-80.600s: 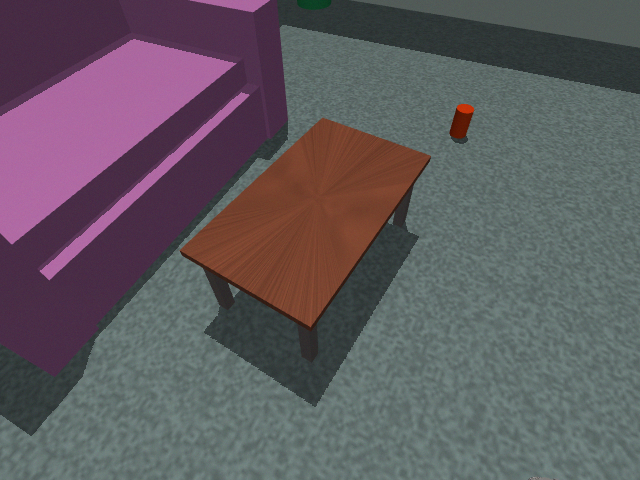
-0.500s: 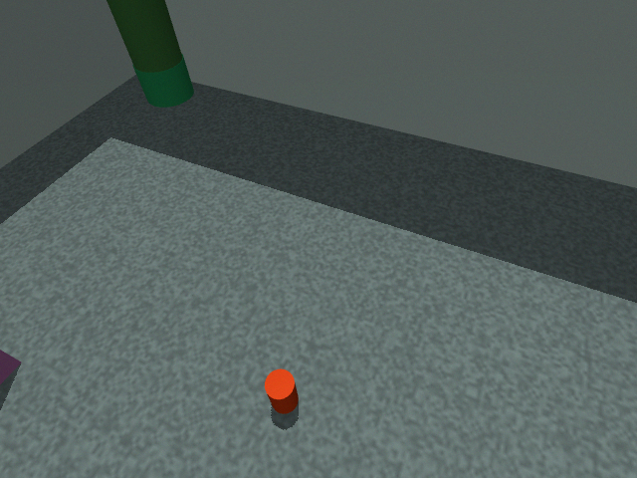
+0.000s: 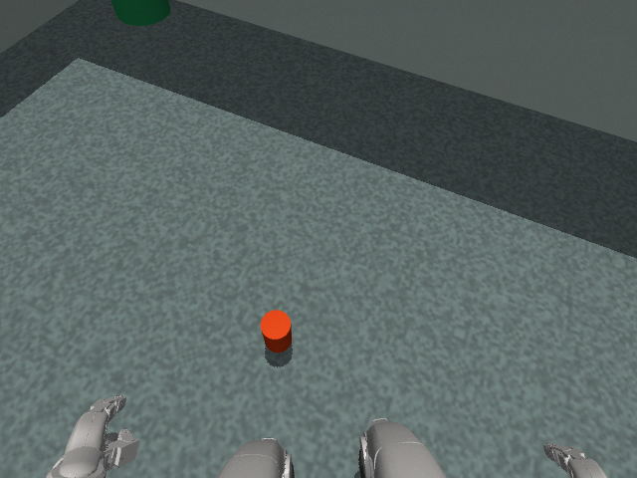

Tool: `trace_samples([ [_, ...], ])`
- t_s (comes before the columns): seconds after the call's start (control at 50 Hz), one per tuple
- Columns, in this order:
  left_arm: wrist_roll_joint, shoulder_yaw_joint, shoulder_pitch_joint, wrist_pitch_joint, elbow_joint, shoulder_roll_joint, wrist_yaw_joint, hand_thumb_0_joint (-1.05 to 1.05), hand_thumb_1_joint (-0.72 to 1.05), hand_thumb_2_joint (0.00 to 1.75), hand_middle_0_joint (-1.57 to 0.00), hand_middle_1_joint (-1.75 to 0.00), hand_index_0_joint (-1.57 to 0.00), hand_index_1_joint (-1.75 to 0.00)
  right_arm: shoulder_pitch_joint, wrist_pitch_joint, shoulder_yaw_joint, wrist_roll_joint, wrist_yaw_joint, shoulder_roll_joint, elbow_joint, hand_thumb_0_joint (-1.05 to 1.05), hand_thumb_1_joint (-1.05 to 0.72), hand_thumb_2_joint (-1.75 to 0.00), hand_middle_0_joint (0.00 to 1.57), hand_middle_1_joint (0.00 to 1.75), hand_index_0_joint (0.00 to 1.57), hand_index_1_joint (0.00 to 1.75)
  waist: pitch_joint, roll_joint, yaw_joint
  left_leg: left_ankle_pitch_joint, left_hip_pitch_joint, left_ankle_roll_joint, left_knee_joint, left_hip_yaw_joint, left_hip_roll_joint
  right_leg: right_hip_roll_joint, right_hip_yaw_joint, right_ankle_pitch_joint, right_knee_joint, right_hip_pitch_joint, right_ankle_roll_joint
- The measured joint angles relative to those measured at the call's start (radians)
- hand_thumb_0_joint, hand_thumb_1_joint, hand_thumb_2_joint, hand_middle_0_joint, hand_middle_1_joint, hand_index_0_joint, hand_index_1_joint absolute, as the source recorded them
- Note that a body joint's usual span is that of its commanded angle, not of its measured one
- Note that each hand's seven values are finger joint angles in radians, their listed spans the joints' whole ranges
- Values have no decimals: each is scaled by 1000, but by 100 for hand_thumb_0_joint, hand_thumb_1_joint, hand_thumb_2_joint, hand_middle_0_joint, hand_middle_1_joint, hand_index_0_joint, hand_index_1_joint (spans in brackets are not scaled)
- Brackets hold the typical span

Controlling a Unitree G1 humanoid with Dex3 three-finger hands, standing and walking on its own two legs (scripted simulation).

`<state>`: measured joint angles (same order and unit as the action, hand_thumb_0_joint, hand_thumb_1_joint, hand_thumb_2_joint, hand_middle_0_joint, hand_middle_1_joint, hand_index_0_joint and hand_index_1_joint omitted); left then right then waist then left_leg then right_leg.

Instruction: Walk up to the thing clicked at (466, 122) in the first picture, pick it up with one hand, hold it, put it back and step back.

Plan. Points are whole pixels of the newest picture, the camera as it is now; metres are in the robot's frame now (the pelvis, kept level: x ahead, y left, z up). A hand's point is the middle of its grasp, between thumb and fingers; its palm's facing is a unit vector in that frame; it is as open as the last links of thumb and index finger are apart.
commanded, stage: step back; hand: left
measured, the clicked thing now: (277, 332) +0.47 +0.10 -0.68
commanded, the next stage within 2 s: none
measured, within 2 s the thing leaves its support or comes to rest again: neither
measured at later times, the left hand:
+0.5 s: hand out of the picture +0.01 +0.26 -0.14, palm faces -0.08 -0.92 -0.40, open 7.4 cm
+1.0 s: hand out of the picture -0.12 +0.28 -0.14, palm faces -0.05 -0.92 -0.38, open 7.4 cm
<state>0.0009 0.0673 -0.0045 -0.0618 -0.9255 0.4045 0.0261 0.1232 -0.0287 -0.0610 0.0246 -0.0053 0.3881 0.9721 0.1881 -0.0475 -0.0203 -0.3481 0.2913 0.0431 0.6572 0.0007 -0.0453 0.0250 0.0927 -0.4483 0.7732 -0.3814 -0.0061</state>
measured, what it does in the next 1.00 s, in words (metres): walks backwards: right foot, then left foot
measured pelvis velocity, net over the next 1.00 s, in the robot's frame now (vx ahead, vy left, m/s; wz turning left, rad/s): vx -0.24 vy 0.01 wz -0.07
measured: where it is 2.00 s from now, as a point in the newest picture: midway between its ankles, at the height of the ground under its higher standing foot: outside the picture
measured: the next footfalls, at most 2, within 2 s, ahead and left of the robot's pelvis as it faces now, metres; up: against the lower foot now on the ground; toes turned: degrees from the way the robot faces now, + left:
right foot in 0.38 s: -0.06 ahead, -0.11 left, +0.00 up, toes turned -1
left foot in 0.70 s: -0.14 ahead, +0.13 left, +0.00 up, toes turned -3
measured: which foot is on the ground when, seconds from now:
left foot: down 0.00-0.40, up 0.42-0.68, down 0.70-1.00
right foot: up 0.00-0.36, down 0.38-0.72, up 0.74-1.00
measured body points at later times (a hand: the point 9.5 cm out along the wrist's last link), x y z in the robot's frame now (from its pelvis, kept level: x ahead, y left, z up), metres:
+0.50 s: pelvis -0.10 +0.00 +0.00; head -0.05 -0.02 +0.45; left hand +0.01 +0.30 -0.11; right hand -0.02 -0.32 -0.12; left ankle -0.06 +0.11 -0.67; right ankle -0.10 -0.11 -0.72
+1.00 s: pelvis -0.24 +0.01 +0.01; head -0.18 +0.02 +0.45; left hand -0.12 +0.32 -0.12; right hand -0.14 -0.31 -0.10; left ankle -0.18 +0.13 -0.72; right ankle -0.29 -0.13 -0.67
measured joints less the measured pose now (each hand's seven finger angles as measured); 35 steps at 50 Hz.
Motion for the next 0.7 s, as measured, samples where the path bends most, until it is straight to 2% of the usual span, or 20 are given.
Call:
trace_samples([
  [0.02,0,1,7,-3,5,2,6,0,90,89,-20,-30,-20,-30,4,1,3,2,-1,-8,-4,0,-90,-90,20,30,20,30,10,-2,-4,8,5,4,-2,3,2,-40,38,-63,78,-21,-11],
  [0.06,-5,-2,10,-7,12,5,13,0,90,89,-20,-30,-20,-30,13,1,9,4,5,-23,-13,0,-90,-90,20,30,20,30,19,-4,-10,36,4,10,-31,6,7,-100,76,-101,222,-57,-23],
  [0.1,-8,-7,-4,-6,21,2,12,0,90,89,-20,-30,-20,-30,18,0,13,6,14,-32,-27,0,-90,-90,21,30,20,30,18,-2,-10,59,6,15,-57,-3,11,-126,78,-84,312,-78,-20],
  [0.14,-4,-8,-25,-4,27,-5,8,0,90,89,-20,-30,-20,-30,18,3,14,5,22,-37,-45,0,-90,-90,21,30,20,30,22,3,-11,73,7,20,-70,-13,14,-131,67,-77,347,-73,-7],
  [0.26,5,-3,-85,-7,36,-20,-3,0,90,89,-20,-30,-20,-30,8,14,16,2,30,-46,-102,0,-90,-90,21,30,20,30,28,17,-9,92,31,26,-55,-52,23,-100,38,-72,222,8,16],
  [0.32,8,2,-106,-3,38,-25,-10,0,90,89,-20,-30,-20,-30,0,11,21,2,27,-40,-117,0,-90,-90,21,30,20,30,25,26,-2,94,58,22,-25,-72,31,-73,8,-51,96,58,8],
  [0.36,12,5,-120,4,37,-29,-16,0,90,89,-20,-30,-20,-30,-4,6,23,0,23,-32,-120,0,-90,-90,21,30,20,30,16,37,5,91,81,14,5,-83,40,-59,-18,3,-27,106,-7],
  [0.38,15,7,-127,10,34,-33,-18,0,90,89,-20,-30,-20,-30,-8,2,23,-3,21,-26,-117,0,-90,-90,21,30,20,30,12,49,9,88,94,9,24,-84,49,-59,-29,55,-87,128,-13],
  [0.4,21,9,-130,14,30,-44,-18,0,90,89,-20,-30,-20,-30,-15,-3,21,-6,20,-17,-110,0,-90,-90,21,30,20,30,15,77,4,89,101,2,39,-69,65,-75,-44,75,-103,136,-13],
  [0.42,22,7,-139,15,32,-51,-22,0,90,89,-20,-30,-20,-30,-16,-9,19,-11,21,-13,-102,0,-90,-90,21,30,20,30,10,93,-1,64,111,-8,53,-44,62,-83,-55,81,-105,134,-15],
  [0.46,25,3,-157,15,44,-51,-30,0,90,89,-20,-30,-20,-30,-13,-20,16,-14,23,-16,-87,0,-90,-90,21,30,20,30,-6,78,10,-92,147,-27,188,17,1,-65,-50,89,-100,118,-25],
  [0.48,24,2,-160,15,50,-53,-29,0,90,89,-20,-30,-20,-30,-7,-22,16,-17,23,-14,-84,0,-90,-90,21,30,20,30,-10,70,18,-126,161,-34,276,46,-31,-54,-45,99,-109,116,-27],
  [0.52,22,2,-162,13,61,-59,-23,0,90,89,-20,-30,-20,-30,9,-18,17,-23,22,-4,-81,0,-90,-90,21,30,20,30,-20,65,26,-138,174,-44,401,89,-73,-39,-44,130,-140,110,-24],
  [0.56,25,3,-155,11,78,-62,-18,0,90,89,-20,-30,-20,-30,27,-11,19,-25,25,6,-83,0,-90,-90,21,30,20,30,-28,64,30,-140,160,-54,450,108,-86,-30,-50,159,-164,96,-21],
  [0.6,28,4,-144,12,101,-59,-14,0,90,89,-20,-30,-20,-30,43,-8,21,-26,28,14,-86,0,-90,-90,21,30,20,30,-28,60,29,-156,120,-61,409,103,-71,-22,-60,179,-173,78,-17],
  [0.66,28,3,-122,14,138,-47,-10,0,90,89,-20,-30,-20,-30,59,-5,21,-20,29,18,-88,0,-90,-90,21,30,20,30,-23,48,21,-151,26,-59,203,71,-22,-9,-84,193,-153,41,-7],
  [0.7,22,-1,-107,11,158,-37,-14,0,90,89,-20,-30,-20,-30,64,1,17,-12,26,19,-88,0,-90,-90,21,30,20,30,-17,42,13,-55,-48,-53,13,46,6,-1,-99,188,-110,7,3],
])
